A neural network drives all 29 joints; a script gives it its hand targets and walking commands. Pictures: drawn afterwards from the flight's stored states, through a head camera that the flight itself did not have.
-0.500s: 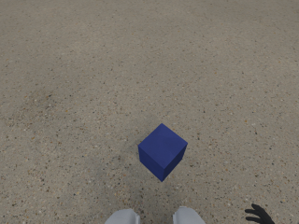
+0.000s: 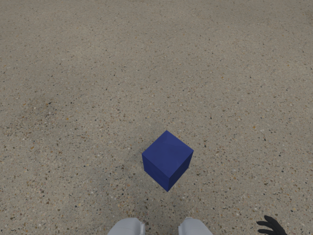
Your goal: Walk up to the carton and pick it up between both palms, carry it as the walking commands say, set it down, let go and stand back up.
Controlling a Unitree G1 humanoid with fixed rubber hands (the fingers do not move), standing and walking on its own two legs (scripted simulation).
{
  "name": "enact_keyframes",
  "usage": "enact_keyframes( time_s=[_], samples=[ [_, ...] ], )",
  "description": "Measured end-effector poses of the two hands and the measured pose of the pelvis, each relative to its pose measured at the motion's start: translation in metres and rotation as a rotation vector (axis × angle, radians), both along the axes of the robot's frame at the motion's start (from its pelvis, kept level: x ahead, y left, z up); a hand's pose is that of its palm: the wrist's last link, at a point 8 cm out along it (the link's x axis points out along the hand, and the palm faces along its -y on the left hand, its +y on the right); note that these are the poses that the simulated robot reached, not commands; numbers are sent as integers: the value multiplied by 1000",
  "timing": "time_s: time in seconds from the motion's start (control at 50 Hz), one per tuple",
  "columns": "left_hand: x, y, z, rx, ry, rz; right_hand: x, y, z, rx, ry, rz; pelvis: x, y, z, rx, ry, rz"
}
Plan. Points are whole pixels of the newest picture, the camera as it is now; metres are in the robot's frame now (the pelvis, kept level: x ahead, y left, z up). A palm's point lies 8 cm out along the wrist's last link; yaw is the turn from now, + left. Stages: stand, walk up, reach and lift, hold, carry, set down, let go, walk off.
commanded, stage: walk up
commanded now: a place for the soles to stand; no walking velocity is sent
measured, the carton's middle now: (167, 161) +0.56 -0.05 -0.61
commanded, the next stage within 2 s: none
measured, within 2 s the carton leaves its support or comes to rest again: neither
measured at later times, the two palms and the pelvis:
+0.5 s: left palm out of the picture +0.04 +0.32 -0.09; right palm out of the picture +0.09 -0.32 -0.10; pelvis +0.00 +0.00 +0.00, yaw +0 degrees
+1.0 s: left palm out of the picture +0.05 +0.33 -0.09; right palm out of the picture +0.08 -0.31 -0.09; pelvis -0.01 +0.01 +0.01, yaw -1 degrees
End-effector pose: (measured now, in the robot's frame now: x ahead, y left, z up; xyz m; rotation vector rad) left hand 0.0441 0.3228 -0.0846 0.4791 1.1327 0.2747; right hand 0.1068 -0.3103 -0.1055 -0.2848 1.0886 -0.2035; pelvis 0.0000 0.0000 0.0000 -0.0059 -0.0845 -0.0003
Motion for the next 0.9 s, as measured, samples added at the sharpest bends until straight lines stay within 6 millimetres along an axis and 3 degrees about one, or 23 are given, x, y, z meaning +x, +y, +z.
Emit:
enact_keyframes(
  time_s=[0.16,0.32,0.48,0.58,0.66,0.76,0.9],
  samples=[
    [8,20,-7,-20,-23,-3,-15,20,5,-15,-3,3,-7,21,-1,-21,-15,-3],
    [9,12,-2,-45,3,-6,-20,9,28,-62,4,-11,-4,17,13,-15,-2,-8],
    [2,-4,-8,-19,4,-12,-16,-7,4,-30,20,-11,-4,-2,-1,8,2,-7],
    [-1,4,-1,-2,-4,-17,-14,2,0,-3,1,-14,-8,4,-1,5,-7,-15],
    [2,16,-6,-12,-21,-18,-19,15,0,-8,-5,-8,-13,17,-4,-12,-10,-12],
    [6,23,-4,-31,-21,-17,-30,21,15,-33,-2,-16,-14,27,5,-21,-22,-17],
    [5,16,-2,-46,9,-20,-31,12,28,-63,5,-20,-12,21,14,-13,1,-20]
  ],
)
